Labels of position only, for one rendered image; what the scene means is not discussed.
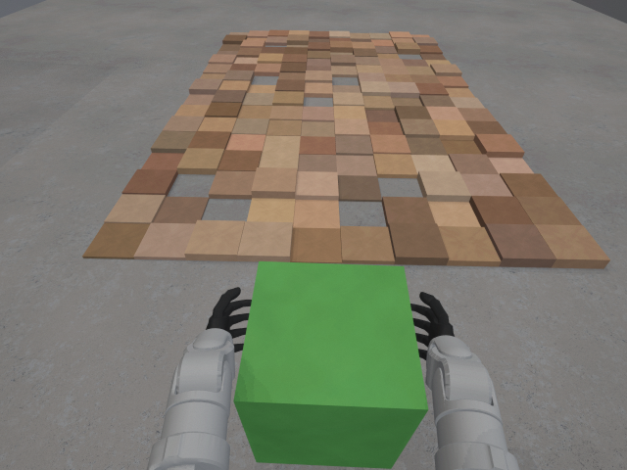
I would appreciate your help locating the robot left hand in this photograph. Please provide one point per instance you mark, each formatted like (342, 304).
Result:
(221, 319)

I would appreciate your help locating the robot right forearm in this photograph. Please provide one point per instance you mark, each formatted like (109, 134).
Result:
(466, 412)

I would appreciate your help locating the robot left forearm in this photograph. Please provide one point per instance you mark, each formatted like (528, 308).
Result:
(195, 426)

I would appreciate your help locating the robot right hand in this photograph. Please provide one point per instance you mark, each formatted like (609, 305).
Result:
(439, 321)

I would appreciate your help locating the carton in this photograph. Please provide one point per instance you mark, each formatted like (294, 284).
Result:
(330, 372)

